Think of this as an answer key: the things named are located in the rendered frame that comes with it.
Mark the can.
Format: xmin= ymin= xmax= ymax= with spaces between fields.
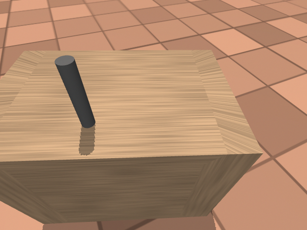
xmin=55 ymin=55 xmax=95 ymax=128

